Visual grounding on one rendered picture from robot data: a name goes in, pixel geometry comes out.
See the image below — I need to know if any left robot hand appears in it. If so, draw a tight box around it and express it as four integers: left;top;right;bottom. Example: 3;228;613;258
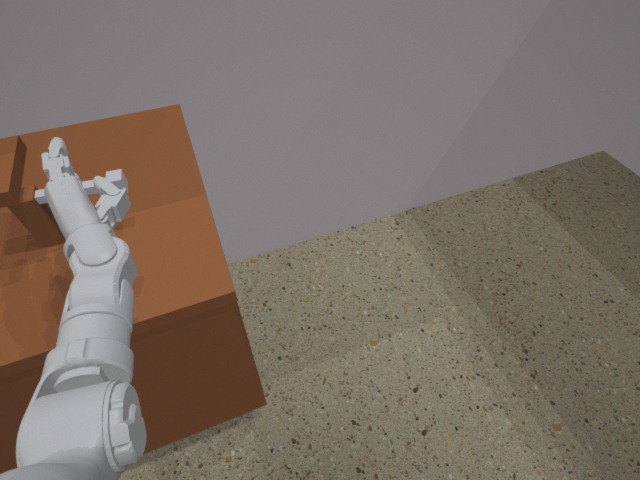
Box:
41;137;131;240

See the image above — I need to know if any left robot upper arm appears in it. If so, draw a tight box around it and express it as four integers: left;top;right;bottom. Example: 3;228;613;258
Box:
0;380;147;480

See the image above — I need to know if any tap lever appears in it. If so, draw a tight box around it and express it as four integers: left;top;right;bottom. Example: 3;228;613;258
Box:
34;169;128;204

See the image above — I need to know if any robot left forearm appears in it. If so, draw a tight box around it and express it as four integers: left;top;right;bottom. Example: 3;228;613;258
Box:
16;224;137;468

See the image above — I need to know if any counter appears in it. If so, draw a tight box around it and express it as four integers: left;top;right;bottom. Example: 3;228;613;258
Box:
0;104;267;474

